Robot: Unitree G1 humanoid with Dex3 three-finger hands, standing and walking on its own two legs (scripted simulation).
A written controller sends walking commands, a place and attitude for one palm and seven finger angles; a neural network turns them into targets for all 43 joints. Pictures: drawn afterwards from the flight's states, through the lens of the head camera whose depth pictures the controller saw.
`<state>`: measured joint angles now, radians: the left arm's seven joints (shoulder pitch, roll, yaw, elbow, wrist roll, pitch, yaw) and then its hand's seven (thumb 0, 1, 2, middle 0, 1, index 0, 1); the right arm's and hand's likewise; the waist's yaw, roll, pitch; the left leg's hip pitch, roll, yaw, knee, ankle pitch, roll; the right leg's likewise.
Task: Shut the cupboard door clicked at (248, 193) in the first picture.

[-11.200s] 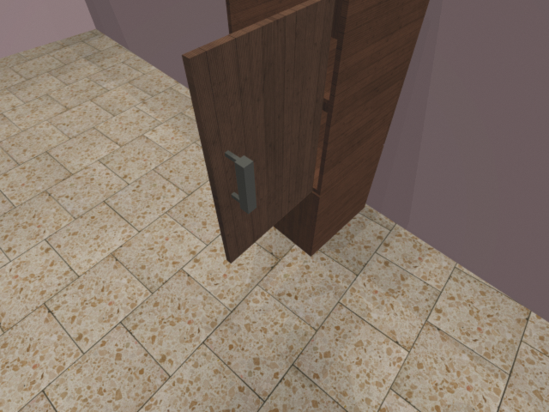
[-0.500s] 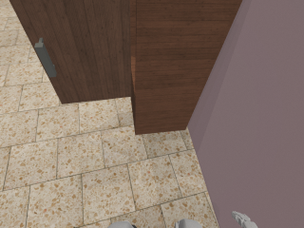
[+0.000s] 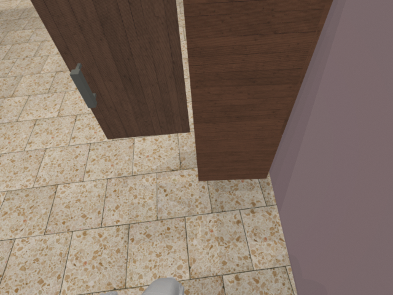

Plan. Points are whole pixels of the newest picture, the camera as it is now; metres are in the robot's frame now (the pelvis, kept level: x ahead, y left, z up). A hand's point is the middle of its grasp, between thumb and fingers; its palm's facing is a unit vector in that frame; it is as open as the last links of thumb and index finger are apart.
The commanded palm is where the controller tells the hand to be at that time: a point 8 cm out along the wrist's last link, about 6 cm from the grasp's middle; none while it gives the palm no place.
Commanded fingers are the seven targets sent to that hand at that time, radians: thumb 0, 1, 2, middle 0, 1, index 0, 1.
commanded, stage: take the last steps up to it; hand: left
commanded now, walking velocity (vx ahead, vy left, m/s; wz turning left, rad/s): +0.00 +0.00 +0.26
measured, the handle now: (85, 85) +0.73 +0.41 -0.03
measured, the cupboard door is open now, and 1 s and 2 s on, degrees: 93 93 93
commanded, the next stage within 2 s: come to a stop and stand still in 0.92 s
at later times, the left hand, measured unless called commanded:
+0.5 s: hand out of the picture +0.01 +0.25 -0.18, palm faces +0.18 -0.96 -0.20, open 7.4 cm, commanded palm none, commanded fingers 0.00 0.90 0.90 -0.20 -0.30 -0.20 -0.30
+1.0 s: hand (118, 235) +0.28 +0.23 -0.15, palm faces +0.19 -0.96 -0.21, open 7.1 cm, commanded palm none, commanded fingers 0.00 0.90 0.90 -0.20 -0.30 -0.20 -0.30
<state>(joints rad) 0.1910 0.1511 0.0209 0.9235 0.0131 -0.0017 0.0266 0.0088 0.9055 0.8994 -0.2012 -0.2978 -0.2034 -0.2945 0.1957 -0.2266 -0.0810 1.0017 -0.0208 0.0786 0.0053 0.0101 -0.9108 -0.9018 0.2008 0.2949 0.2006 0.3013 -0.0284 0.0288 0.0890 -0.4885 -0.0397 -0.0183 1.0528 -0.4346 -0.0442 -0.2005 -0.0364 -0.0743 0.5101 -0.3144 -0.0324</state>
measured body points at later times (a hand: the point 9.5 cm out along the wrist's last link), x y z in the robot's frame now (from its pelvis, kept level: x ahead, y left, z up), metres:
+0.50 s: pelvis +0.06 +0.06 +0.00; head +0.08 +0.07 +0.45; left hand +0.00 +0.30 -0.16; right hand +0.15 -0.17 -0.14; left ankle +0.00 +0.14 -0.74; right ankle +0.04 -0.07 -0.67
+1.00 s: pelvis +0.21 +0.04 +0.01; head +0.24 +0.03 +0.45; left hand +0.26 +0.28 -0.14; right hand +0.21 -0.19 -0.16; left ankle +0.21 +0.19 -0.68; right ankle +0.24 -0.03 -0.74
